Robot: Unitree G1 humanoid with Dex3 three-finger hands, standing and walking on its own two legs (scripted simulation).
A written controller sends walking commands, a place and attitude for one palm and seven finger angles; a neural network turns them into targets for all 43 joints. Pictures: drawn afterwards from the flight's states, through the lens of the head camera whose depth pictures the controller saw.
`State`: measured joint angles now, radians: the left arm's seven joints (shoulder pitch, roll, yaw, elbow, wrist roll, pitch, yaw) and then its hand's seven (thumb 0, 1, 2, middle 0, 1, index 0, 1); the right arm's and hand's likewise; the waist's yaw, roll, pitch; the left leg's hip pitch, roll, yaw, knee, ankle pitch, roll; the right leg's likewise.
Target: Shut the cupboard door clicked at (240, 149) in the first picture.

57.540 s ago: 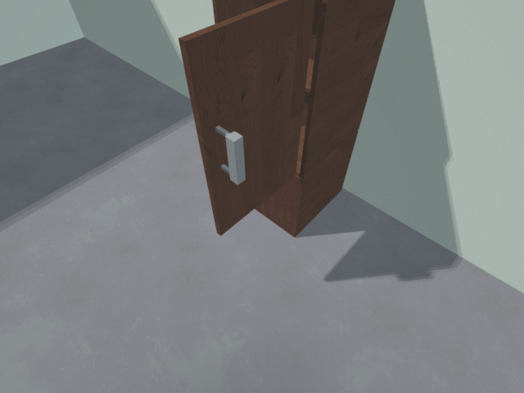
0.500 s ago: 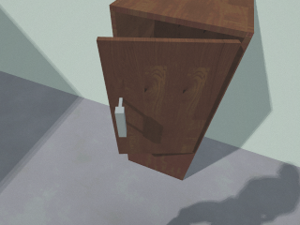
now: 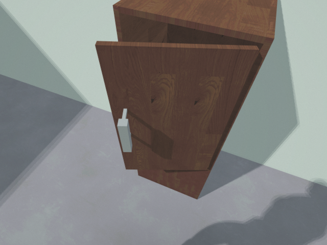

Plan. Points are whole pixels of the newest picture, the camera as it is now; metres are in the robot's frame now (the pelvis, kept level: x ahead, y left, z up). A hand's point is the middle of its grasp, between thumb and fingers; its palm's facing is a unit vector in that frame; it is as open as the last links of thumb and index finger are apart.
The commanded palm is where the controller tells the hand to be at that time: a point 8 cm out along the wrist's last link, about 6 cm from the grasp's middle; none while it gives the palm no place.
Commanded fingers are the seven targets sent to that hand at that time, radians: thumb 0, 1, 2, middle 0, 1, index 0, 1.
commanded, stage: shuffle to correct the standing spot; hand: left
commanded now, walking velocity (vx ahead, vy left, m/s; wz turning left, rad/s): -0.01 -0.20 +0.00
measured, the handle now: (126, 130) +0.44 +0.14 -0.02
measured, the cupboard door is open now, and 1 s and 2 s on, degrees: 23 23 23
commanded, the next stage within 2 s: come to a stop and stand still in 0.38 s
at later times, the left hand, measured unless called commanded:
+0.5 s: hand out of the picture +0.00 +0.11 -0.18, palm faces +0.06 -0.99 -0.13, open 7.4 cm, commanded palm none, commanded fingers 0.00 0.90 0.90 -0.20 -0.30 -0.20 -0.30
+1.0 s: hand out of the picture +0.04 +0.07 -0.18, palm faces +0.05 -0.98 -0.20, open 7.3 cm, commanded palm none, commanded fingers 0.00 0.90 0.90 -0.20 -0.30 -0.20 -0.30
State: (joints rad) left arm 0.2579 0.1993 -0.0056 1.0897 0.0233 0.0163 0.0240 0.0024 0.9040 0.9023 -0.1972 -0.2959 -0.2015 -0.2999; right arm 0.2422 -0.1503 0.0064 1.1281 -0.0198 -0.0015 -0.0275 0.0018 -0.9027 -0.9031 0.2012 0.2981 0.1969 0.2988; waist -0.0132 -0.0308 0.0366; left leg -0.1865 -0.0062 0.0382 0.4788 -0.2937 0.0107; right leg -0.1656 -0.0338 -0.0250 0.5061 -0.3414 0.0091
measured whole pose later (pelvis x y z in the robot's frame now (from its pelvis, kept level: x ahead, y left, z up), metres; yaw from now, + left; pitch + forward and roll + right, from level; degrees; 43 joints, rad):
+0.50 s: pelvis +0.00 -0.07 +0.00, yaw +1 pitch +1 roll -2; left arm 0.28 0.17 0.06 1.00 0.03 0.08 -0.01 0.01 0.90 0.90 -0.20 -0.30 -0.20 -0.30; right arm 0.23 -0.13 -0.03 1.06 -0.04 0.00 -0.06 0.00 -0.90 -0.90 0.20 0.30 0.20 0.30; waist 0.00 -0.03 0.06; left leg -0.27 0.12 0.06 0.56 -0.31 -0.04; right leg -0.40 0.00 -0.04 0.96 -0.49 -0.01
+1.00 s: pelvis +0.00 -0.11 +0.00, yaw +1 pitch +0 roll +1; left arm 0.22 0.19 0.02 1.01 0.02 0.02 0.03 0.00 0.91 0.90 -0.20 -0.30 -0.20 -0.30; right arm 0.20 -0.16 -0.02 1.01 -0.01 0.02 -0.02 0.00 -0.91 -0.90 0.20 0.30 0.20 0.30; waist 0.02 -0.04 0.06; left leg -0.25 0.00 0.07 0.52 -0.27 0.02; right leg -0.24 -0.06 -0.02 0.55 -0.30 0.03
